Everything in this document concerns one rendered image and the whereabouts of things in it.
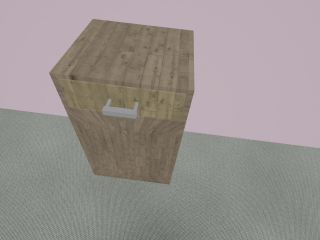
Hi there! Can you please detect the drawer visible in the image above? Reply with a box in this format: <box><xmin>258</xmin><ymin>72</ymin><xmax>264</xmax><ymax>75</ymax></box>
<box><xmin>58</xmin><ymin>78</ymin><xmax>186</xmax><ymax>121</ymax></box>

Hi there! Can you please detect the cabinet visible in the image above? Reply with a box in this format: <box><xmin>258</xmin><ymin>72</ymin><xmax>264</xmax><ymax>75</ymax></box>
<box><xmin>49</xmin><ymin>19</ymin><xmax>195</xmax><ymax>185</ymax></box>

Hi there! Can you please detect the handle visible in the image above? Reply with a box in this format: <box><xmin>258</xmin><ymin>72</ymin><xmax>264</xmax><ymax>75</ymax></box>
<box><xmin>102</xmin><ymin>99</ymin><xmax>139</xmax><ymax>119</ymax></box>

